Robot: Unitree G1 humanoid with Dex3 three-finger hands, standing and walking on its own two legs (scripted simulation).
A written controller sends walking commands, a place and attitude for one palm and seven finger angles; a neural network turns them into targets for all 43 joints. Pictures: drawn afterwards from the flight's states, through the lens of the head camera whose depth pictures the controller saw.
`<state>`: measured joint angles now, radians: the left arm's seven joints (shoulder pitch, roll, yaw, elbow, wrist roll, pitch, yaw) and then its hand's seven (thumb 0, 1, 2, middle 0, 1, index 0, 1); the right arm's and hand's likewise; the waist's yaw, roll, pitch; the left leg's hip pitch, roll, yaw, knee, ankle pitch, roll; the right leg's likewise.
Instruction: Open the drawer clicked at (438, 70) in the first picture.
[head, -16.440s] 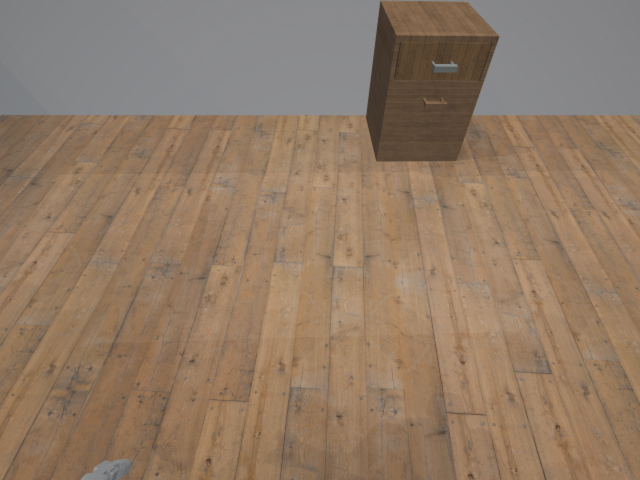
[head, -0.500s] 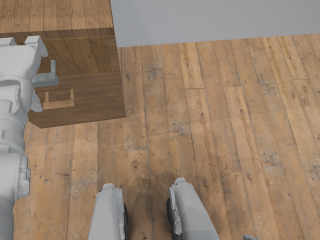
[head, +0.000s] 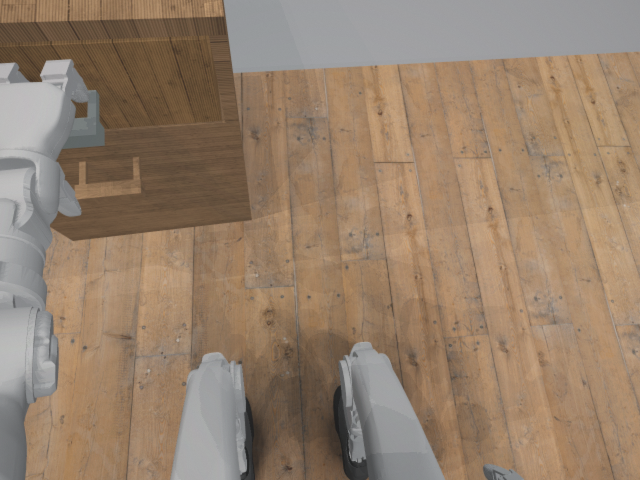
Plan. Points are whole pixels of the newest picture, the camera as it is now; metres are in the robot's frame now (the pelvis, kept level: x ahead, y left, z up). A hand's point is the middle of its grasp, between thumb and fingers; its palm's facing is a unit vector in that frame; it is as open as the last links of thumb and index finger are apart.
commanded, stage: lower the fingers behind the handle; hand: left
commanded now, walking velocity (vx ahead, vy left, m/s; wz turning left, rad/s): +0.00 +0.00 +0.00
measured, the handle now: (57, 118) +0.56 +0.30 -0.04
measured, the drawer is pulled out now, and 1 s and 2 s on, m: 0.00 0.00 0.00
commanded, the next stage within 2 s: lift the fingers back up to retry in 0.94 s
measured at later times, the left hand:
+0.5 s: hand (55, 143) +0.52 +0.29 -0.04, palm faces -0.01 +0.02 -1.00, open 13.7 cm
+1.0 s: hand (56, 144) +0.52 +0.29 -0.04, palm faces -0.02 +0.03 -1.00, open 13.8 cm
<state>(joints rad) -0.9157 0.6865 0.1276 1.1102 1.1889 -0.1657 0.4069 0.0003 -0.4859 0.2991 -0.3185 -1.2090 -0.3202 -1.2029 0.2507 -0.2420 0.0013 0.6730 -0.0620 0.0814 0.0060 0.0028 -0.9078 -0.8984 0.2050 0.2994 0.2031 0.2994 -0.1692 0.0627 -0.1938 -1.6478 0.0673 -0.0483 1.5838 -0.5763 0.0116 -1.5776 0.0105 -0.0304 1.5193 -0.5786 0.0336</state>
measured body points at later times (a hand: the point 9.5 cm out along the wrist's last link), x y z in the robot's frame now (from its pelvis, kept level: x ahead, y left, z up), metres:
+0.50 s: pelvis -0.01 +0.00 -0.03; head +0.19 +0.02 +0.37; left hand +0.52 +0.29 +0.01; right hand +0.04 -0.28 -0.16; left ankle +0.05 +0.12 -0.54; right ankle +0.06 -0.14 -0.54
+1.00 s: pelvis -0.03 -0.01 -0.05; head +0.17 +0.03 +0.35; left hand +0.52 +0.29 +0.01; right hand +0.01 -0.28 -0.17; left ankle +0.05 +0.12 -0.54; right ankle +0.06 -0.14 -0.54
